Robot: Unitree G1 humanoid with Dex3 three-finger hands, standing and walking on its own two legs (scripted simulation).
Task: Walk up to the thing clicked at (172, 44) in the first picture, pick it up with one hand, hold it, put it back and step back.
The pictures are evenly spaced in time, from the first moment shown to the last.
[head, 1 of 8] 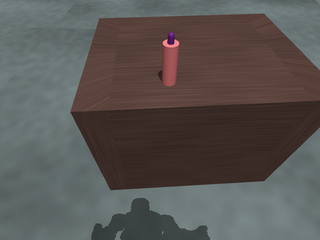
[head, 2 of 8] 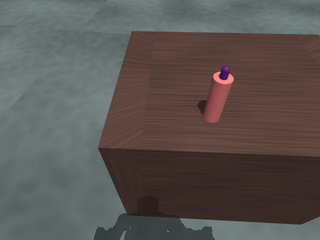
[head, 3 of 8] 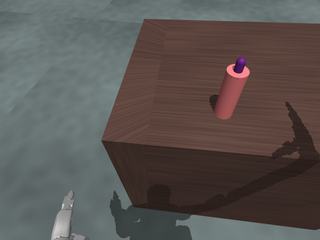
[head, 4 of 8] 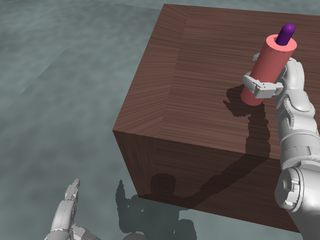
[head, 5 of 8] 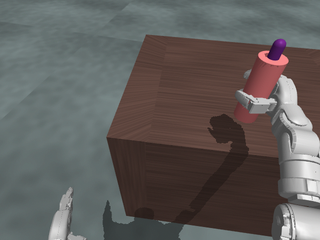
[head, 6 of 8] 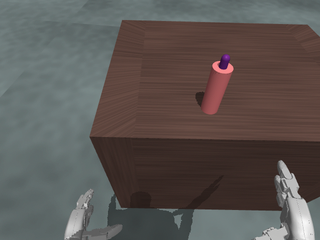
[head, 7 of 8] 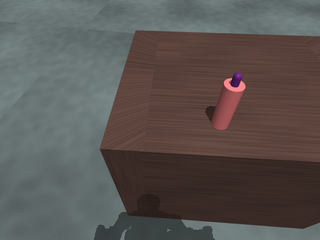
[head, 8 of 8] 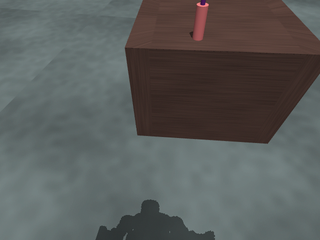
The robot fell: no
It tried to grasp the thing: yes
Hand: right
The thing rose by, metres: 0.21
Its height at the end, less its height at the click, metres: +0.00
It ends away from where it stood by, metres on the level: 0.02
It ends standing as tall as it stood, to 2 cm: yes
